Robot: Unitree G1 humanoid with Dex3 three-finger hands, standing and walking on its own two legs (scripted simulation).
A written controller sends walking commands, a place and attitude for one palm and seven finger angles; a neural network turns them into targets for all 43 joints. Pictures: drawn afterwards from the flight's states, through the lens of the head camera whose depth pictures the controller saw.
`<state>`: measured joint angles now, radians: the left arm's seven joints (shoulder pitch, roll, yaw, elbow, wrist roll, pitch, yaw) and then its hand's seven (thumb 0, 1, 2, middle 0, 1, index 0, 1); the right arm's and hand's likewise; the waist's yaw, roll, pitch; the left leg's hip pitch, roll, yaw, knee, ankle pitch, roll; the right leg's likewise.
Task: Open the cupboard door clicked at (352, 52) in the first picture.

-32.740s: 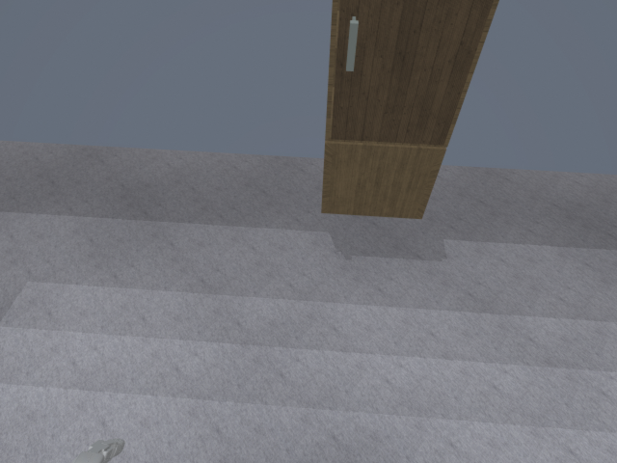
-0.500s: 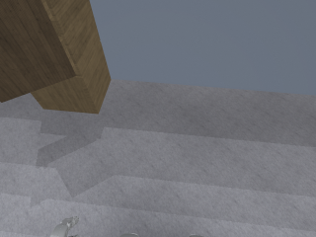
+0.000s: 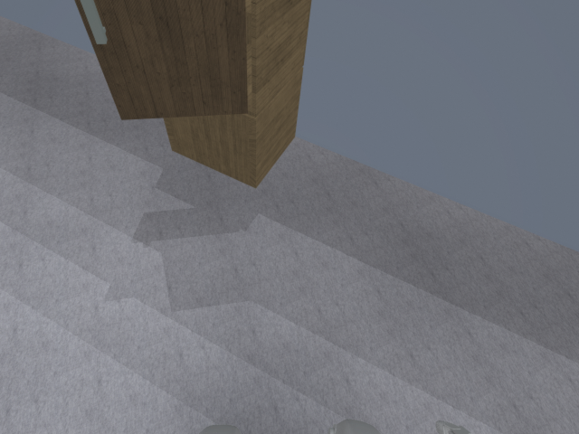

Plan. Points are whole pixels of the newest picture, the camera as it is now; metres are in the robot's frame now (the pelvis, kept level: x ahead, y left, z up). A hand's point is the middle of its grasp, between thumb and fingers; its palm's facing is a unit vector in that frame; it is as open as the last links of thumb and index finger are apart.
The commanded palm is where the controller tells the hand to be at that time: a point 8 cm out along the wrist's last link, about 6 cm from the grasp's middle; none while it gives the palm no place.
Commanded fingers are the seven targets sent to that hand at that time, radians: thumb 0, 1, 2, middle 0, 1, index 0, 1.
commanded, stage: turn to face it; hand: left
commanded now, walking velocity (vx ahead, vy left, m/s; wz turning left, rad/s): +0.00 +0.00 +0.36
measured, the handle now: (93, 10) +0.98 +0.56 +0.02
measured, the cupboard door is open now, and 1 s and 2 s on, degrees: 37 37 37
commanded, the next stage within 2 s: take the last steps up to it in 0.34 s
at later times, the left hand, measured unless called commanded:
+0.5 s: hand out of the picture +0.02 +0.15 -0.15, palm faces +0.19 -0.96 -0.23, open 7.3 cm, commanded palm none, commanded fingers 0.00 0.90 0.90 -0.20 -0.30 -0.20 -0.30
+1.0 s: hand out of the picture +0.12 +0.21 -0.15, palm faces +0.23 -0.95 -0.20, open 7.4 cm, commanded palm none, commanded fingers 0.00 0.90 0.90 -0.20 -0.30 -0.20 -0.30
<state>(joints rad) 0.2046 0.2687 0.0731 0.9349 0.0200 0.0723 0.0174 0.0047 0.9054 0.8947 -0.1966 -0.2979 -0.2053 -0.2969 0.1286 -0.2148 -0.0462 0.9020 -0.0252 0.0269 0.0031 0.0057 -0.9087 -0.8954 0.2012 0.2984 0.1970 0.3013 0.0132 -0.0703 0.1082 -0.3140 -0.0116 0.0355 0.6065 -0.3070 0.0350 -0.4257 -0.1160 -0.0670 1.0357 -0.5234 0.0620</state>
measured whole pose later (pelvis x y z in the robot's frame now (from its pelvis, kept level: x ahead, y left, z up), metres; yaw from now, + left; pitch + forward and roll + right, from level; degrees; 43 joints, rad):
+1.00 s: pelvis +0.08 +0.01 +0.01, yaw +14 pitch +0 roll +2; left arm 0.15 0.19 0.04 0.99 0.02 0.01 -0.02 0.00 0.91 0.90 -0.19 -0.30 -0.20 -0.30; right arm 0.41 -0.13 0.00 1.11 -0.03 -0.04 -0.02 0.01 -0.91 -0.90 0.20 0.30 0.20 0.30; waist -0.02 -0.01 0.06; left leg -0.01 -0.05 0.05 0.31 -0.30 0.04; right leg -0.46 -0.08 -0.07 0.72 -0.28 0.01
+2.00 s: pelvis +0.42 +0.13 +0.00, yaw +14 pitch +0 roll +2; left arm 0.13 0.19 0.06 0.98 0.03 -0.05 -0.01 0.00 0.92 0.90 -0.19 -0.30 -0.20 -0.30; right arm 0.35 -0.19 -0.03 1.12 -0.02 -0.01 -0.01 0.00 -0.92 -0.90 0.20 0.30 0.20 0.30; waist -0.02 0.02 0.06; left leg -0.21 0.03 0.13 0.70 -0.48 0.00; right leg -0.34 -0.05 -0.12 0.60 -0.26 -0.04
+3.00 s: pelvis +0.49 +0.15 +0.01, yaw +13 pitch +0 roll -1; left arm 0.22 0.18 0.00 1.05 0.01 -0.01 0.04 0.00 0.92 0.89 -0.20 -0.30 -0.21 -0.30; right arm 0.23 -0.17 -0.01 1.06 -0.01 0.01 -0.02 0.01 -0.92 -0.90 0.20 0.30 0.20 0.30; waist 0.00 0.00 0.05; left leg -0.23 0.02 0.05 0.52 -0.30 0.01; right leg -0.20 0.00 -0.05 0.47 -0.27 -0.01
